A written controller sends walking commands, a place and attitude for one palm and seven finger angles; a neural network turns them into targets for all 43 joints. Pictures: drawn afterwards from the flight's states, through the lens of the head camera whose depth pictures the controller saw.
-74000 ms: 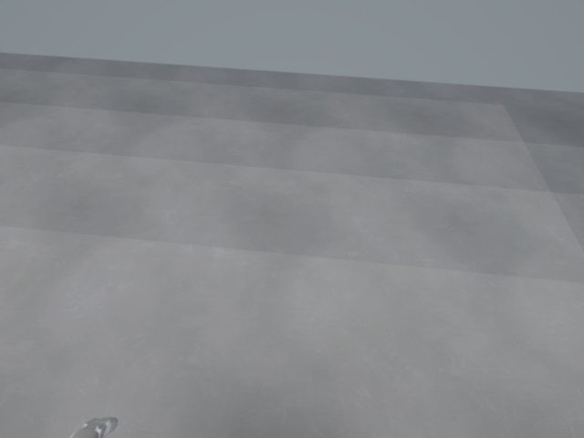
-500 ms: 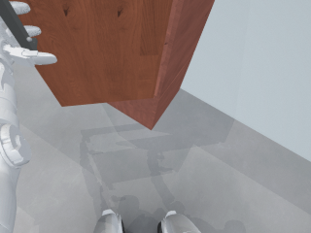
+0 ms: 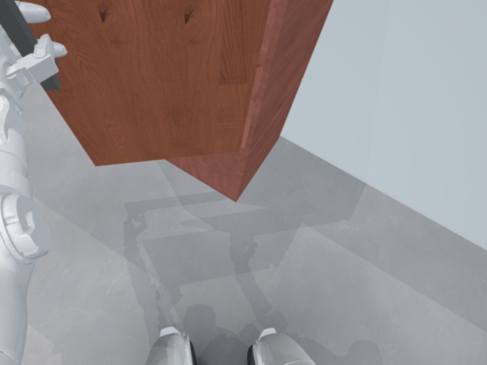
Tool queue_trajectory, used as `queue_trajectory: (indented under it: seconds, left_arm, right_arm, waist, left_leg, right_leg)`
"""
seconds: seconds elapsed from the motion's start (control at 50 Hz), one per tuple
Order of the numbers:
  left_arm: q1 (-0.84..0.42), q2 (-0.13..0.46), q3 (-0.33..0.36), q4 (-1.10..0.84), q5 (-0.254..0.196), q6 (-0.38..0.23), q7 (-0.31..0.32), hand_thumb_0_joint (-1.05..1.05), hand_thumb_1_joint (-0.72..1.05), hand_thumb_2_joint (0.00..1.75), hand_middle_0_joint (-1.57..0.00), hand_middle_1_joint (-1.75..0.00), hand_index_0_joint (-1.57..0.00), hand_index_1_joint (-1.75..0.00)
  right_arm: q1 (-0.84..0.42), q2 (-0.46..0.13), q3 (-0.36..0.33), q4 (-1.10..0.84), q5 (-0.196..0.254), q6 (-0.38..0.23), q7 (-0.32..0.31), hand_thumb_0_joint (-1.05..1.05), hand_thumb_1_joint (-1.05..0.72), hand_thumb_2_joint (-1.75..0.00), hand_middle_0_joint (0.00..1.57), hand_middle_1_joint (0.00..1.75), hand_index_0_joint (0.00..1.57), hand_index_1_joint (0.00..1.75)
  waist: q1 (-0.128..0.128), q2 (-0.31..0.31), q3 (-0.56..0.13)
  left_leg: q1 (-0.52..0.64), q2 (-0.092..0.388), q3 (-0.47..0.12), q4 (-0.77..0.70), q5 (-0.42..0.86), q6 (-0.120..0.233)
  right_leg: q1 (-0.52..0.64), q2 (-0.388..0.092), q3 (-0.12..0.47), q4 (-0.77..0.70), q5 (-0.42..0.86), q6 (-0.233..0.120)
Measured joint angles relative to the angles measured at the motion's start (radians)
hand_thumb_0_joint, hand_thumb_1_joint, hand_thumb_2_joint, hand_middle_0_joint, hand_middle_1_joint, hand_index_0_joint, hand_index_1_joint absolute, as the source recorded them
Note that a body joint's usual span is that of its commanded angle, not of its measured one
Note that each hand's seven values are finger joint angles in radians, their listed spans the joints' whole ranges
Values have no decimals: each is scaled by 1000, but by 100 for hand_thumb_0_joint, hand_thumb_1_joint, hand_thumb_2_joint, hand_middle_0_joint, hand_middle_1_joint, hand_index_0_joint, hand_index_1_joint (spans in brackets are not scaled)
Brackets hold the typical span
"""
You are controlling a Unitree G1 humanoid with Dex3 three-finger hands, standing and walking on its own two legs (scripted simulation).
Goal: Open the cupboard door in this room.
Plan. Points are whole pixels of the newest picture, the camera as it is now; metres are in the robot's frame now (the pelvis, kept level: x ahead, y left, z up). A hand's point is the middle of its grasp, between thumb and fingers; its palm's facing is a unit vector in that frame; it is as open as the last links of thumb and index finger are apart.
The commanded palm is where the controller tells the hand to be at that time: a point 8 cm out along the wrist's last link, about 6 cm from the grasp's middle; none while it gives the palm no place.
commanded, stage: close the thumb around the handle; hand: left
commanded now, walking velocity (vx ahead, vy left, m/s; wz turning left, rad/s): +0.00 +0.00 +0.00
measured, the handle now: (28, 33) +0.60 +0.25 +0.13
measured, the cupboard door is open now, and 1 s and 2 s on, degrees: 42 72 85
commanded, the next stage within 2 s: pull the door open along its arc in 0.06 s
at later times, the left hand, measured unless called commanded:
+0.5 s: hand (49, 72) +0.53 +0.21 +0.12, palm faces +0.07 -1.00 -0.01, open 5.5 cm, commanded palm +0.47 +0.25 +0.12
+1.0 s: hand (108, 161) +0.38 +0.13 +0.12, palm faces +0.44 -0.90 +0.01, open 5.9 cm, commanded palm +0.32 +0.19 +0.12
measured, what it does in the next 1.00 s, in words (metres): stands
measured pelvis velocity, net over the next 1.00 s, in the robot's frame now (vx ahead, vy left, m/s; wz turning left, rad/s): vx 0.02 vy -0.03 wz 0.03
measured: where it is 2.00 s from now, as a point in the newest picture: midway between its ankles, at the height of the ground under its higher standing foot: outside the picture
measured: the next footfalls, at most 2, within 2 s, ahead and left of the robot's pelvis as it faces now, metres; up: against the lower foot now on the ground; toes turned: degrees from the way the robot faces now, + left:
none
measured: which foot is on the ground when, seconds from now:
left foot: down 0.00-1.00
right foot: down 0.00-1.00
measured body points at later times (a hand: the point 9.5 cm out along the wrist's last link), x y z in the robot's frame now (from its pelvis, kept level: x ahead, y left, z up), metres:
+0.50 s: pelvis +0.01 -0.01 +0.01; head +0.12 +0.01 +0.44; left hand +0.52 +0.27 +0.12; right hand -0.03 -0.27 -0.10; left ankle +0.03 +0.10 -0.68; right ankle -0.03 -0.14 -0.68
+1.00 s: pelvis +0.02 -0.03 +0.03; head +0.03 -0.04 +0.48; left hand +0.35 +0.18 +0.12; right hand +0.18 -0.25 -0.07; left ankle +0.03 +0.10 -0.68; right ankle -0.03 -0.14 -0.68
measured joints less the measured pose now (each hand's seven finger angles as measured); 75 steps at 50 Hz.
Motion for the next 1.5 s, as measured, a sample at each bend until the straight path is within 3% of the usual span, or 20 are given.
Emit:
queue_trajectory:
  seconds: [0.26, 0.38, 0.5, 0.64, 0.68, 0.74, 0.84, 0.92, 1.06, 1.22, 1.34, 1.4, 1.5]
  left_arm:
    - [4, 4, 13, 13, 8, -6, 0, 0, 76, 83, -37, -135, -39, -134]
    - [67, -13, 24, -44, -14, -6, -11, 1, 77, 82, -37, -135, -38, -134]
    - [206, -83, 23, -167, -63, -5, -22, 0, 76, 80, -38, -135, -37, -134]
    - [462, -216, -30, -431, -142, 23, -14, 0, 74, 76, -38, -135, -37, -134]
    - [536, -290, -46, -535, -167, 49, 48, 0, 72, 75, -38, -135, -37, -134]
    - [632, -417, -78, -687, -171, 76, 214, 0, 70, 73, -38, -135, -38, -134]
    - [744, -565, -168, -857, -79, 127, 471, -2, 68, 74, -38, -133, -38, -133]
    - [806, -619, -248, -913, -21, 161, 583, -2, 68, 74, -37, -132, -38, -133]
    - [890, -669, -335, -959, -11, 171, 644, -2, 67, 74, -36, -133, -39, -134]
    - [1037, -720, -443, -1105, 4, 176, 684, 0, 69, 74, -35, -133, -37, -133]
    - [1103, -775, -532, -1183, 44, 193, 759, 0, 70, 76, -33, -133, -36, -133]
    - [1075, -781, -541, -1158, 67, 193, 796, -1, 69, 78, -34, -133, -36, -133]
    - [1009, -752, -520, -1097, 52, 191, 770, 0, 64, 78, -36, -133, -36, -133]
  right_arm:
    - [-3, 4, 6, 0, 2, 3, 1, 0, -90, -89, 20, 30, 20, 30]
    - [1, 1, -4, -12, 6, 12, 4, 0, -90, -89, 20, 30, 20, 30]
    - [3, 1, -16, -25, 21, 30, 11, 0, -90, -89, 20, 30, 20, 30]
    - [-29, 4, -34, -57, 48, 35, 19, 1, -90, -89, 20, 30, 20, 30]
    - [-46, 8, -43, -66, 49, 23, 21, 1, -90, -89, 20, 30, 20, 30]
    - [-90, 18, -48, -70, 44, 0, 31, 1, -90, -90, 20, 30, 20, 30]
    - [-183, 43, -44, -79, 20, -11, 41, 1, -90, -90, 20, 30, 20, 30]
    - [-240, 64, -37, -84, 8, 0, 32, 1, -90, -90, 20, 30, 20, 30]
    - [-273, 83, -25, -75, -2, 13, 6, 1, -90, -90, 20, 30, 20, 30]
    - [-248, 70, -39, -62, -14, 20, 4, 1, -90, -90, 20, 30, 20, 30]
    - [-240, 57, -52, -41, -26, 15, 4, 1, -90, -90, 20, 30, 20, 30]
    - [-256, 58, -52, -16, -32, 16, -5, 1, -90, -90, 20, 30, 20, 30]
    - [-279, 70, -50, 4, -29, 20, -19, 1, -90, -90, 20, 30, 20, 30]
  waist:
    - [0, 2, 0]
    - [11, 3, -7]
    - [42, 3, -23]
    - [88, 0, -44]
    - [111, 1, -50]
    - [139, -3, -51]
    - [170, -6, -51]
    - [186, -5, -47]
    - [205, -10, -29]
    - [210, -7, -8]
    - [215, -2, 6]
    - [219, -4, 10]
    - [224, -5, 8]
  left_leg:
    - [6, 1, 1, -1, -2, -2]
    - [25, 6, 11, -12, -3, -5]
    - [84, 7, 28, -39, -8, -7]
    - [191, 1, 45, -88, -9, -9]
    - [221, 0, 49, -102, -8, -11]
    - [264, -9, 52, -124, -2, -13]
    - [317, -21, 48, -149, 12, -19]
    - [364, -27, 38, -170, 23, -27]
    - [446, -31, 23, -218, 46, -44]
    - [498, -32, 13, -250, 60, -59]
    - [505, -38, -1, -248, 61, -63]
    - [493, -42, -10, -237, 62, -64]
    - [488, -45, -16, -239, 72, -66]
  right_leg:
    - [4, 1, 2, 2, -3, -2]
    - [15, 5, 13, -5, -2, -4]
    - [65, 5, 28, -26, -4, -5]
    - [161, -1, 43, -64, -5, -7]
    - [189, -3, 47, -77, -4, -6]
    - [228, -11, 48, -88, -4, -6]
    - [275, -21, 41, -92, -7, -12]
    - [320, -26, 31, -98, -9, -20]
    - [399, -26, 14, -126, -4, -37]
    - [445, -25, 4, -139, -5, -50]
    - [456, -29, -11, -129, -15, -56]
    - [445, -33, -20, -112, -21, -58]
    - [438, -34, -26, -106, -19, -61]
